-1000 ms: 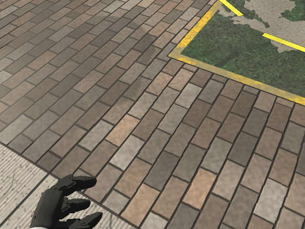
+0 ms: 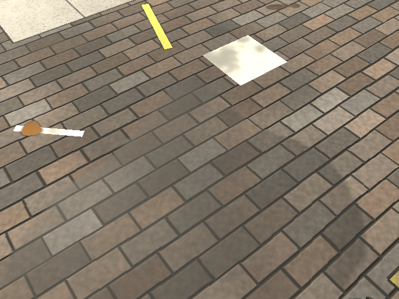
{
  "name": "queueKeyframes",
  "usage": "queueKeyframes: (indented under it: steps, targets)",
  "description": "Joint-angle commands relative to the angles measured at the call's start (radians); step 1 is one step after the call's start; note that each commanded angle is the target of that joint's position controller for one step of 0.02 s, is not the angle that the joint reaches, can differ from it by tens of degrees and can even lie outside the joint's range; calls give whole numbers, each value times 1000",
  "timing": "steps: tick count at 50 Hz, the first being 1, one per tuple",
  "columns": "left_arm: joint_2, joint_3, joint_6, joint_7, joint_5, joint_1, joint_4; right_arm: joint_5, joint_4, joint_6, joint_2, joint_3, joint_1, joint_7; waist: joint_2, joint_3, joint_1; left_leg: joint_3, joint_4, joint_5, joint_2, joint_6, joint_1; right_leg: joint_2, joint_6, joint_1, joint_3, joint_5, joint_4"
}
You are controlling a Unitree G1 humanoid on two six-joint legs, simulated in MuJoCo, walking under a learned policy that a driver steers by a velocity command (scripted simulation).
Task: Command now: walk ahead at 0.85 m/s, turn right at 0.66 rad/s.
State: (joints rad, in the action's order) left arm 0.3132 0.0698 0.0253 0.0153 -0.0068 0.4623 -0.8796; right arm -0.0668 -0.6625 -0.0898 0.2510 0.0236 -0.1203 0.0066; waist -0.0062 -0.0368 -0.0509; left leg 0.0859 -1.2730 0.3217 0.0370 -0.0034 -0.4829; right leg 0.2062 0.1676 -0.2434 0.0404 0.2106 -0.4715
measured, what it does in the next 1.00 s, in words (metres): walks ahead: left foot, then right foot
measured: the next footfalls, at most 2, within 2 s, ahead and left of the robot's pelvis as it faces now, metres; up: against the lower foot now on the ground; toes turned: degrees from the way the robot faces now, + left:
left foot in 0.24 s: +0.47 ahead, +0.09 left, +0.00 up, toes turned -8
right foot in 0.66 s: +0.39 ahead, -0.10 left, +0.00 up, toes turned -5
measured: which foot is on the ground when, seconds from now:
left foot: up 0.00-0.22, down 0.24-1.00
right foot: down 0.00-0.24, up 0.26-0.64, down 0.66-1.00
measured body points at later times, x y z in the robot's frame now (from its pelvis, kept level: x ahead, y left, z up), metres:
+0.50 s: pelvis +0.33 +0.04 +0.01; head +0.37 +0.04 +0.45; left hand +0.50 +0.27 -0.12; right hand +0.33 -0.22 -0.12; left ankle +0.43 +0.09 -0.73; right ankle +0.31 -0.11 -0.68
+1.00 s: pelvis +0.37 +0.01 +0.01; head +0.37 +0.01 +0.46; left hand +0.44 +0.24 -0.14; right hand +0.36 -0.24 -0.14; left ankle +0.43 +0.09 -0.73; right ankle +0.35 -0.10 -0.73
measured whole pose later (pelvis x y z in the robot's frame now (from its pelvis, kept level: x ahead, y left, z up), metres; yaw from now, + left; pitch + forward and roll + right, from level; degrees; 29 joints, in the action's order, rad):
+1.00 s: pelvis +0.37 +0.01 +0.01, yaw -9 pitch -1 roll +0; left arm 0.20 0.00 0.01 -0.04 -0.01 0.27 -1.04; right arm -0.01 -1.00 0.00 0.21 -0.01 -0.29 -0.02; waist -0.01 0.00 0.01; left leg -0.01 -0.39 0.14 -0.03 -0.04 -0.25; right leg 0.04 0.02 -0.16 0.04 0.23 -0.41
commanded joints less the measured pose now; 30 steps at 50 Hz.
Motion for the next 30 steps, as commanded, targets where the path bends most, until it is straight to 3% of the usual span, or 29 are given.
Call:
queueKeyframes:
  steps: [1, 2, 3, 4, 6, 8, 9, 10, 11, 12, 13, 14, 15, 17, 18, 19, 21, 23, 25, 28, 30]
  targets:
    - [131, 24, 52, -7, 7, -43, 82, -4, 82, 23, 121, -16, -9, 6, -47, -73, 91, -70, 196, -31, 47, 46, -108, -249, 141, -72, 361, -329, 297]
    - [129, 23, 57, -8, 7, -35, 74, 4, 105, 20, 103, -8, 45, 11, -37, -93, 79, -109, 291, -105, 36, 54, -84, -227, 118, -102, 294, -585, 288]
    - [112, 20, 58, -7, 14, -17, 62, 9, 113, 16, 81, -1, 81, 14, -34, -79, 56, -141, 395, -204, 16, 50, -44, -184, 58, -96, 219, -783, 250]
    - [104, 20, 57, -5, 21, 11, 48, 14, 119, 13, 56, 8, 107, 15, -10, -48, 27, -167, 510, -306, -12, 38, 4, -150, 9, -77, 169, -866, 221]
    - [86, 18, 54, -6, 31, 90, 14, 29, 111, 10, 34, 13, 147, 15, 41, 11, -41, -191, 660, -508, -72, 6, 85, -137, -57, 4, 156, -870, 202]
    - [86, 18, 51, -18, 22, 112, -1, 32, 102, 6, 51, 7, 157, 4, 73, 28, -58, -187, 744, -561, -113, -19, 121, -152, -86, 95, 174, -860, 166]
    - [95, 22, 52, -28, 15, 105, -2, 27, 89, 1, 76, -3, 122, -5, 86, 46, -40, -166, 779, -556, -129, -31, 162, -167, -103, 143, 199, -880, 114]
    - [117, 30, 53, -38, 7, 76, 3, 24, 62, -7, 108, -15, 41, -14, 101, 74, 5, -137, 801, -546, -136, -41, 227, -185, -120, 182, 221, -911, 29]
    - [145, 39, 54, -43, 3, 12, 17, 25, 14, -21, 142, -28, -100, -20, 98, 115, 88, -104, 845, -598, -110, -51, 327, -184, -135, 200, 214, -885, -122]
    - [144, 38, 55, -44, 13, -65, 42, 21, -48, -39, 174, -41, -275, -26, 70, 163, 187, -53, 919, -764, -23, -70, 468, -149, -150, 162, 183, -726, -344]
    - [35, 17, 48, -43, 24, 9, 65, 13, -79, -44, 236, -54, -357, -24, -152, 297, 151, 121, 698, -1463, 249, -158, 715, -38, -172, -16, 83, 177, -748]
    - [22, 7, 39, -56, 78, 207, 51, 25, -69, -30, 207, -62, -371, -6, -232, 531, 91, 451, 626, -1715, 484, -359, 982, 20, -194, -239, 143, 487, -1025]
    - [80, 5, 30, -60, 37, 172, 16, 52, -32, -14, 156, -67, -296, -2, -71, 556, 108, 447, 707, -1499, 431, -373, 898, -44, -180, -261, 186, 353, -1045]
    - [68, -1, 16, -42, 0, -26, 50, 53, -38, -5, 37, -35, -155, -16, 25, 300, 73, 268, 825, -1120, 286, -298, 607, -115, -189, -297, 125, 265, -901]
    - [53, -4, 2, -29, -17, -83, 64, 55, -61, -5, 29, -30, -174, -22, 23, 220, 73, 212, 866, -1095, 243, -263, 487, -129, -187, -265, 118, 249, -817]
    - [26, -8, -19, -20, -25, -68, 59, 57, -89, -4, 41, -31, -196, -22, -2, 185, 51, 171, 892, -1084, 221, -242, 395, -132, -189, -198, 111, 234, -756]
    - [-14, -19, -50, -17, -25, -36, 45, 50, -114, -7, 68, -35, -186, -12, -44, 181, 13, 104, 928, -1065, 190, -231, 266, -129, -194, -88, 82, 217, -651]
    - [-25, -27, -60, -20, -19, -45, 40, 36, -124, -7, 79, -34, -154, -4, -83, 187, -13, 42, 939, -1053, 162, -220, 208, -137, -192, -39, 52, 193, -516]
    - [-25, -37, -65, -23, -16, -92, 33, 35, -137, 1, 88, -36, -152, 0, -124, 184, -6, 7, 960, -920, 137, -194, 171, -159, -184, 16, 22, 123, -376]
    - [-5, -45, -75, -27, -14, -168, 25, 41, -151, 30, 104, -44, -167, 1, -145, 156, 25, 45, 1009, -466, 132, -179, 128, -180, -178, 60, -6, 73, -263]
    - [-6, -51, -73, -32, -19, -198, 18, 45, -155, 57, 111, -49, -163, -5, -129, 99, 29, 82, 1030, -90, 127, -162, 68, -183, -160, 94, -24, 69, -145]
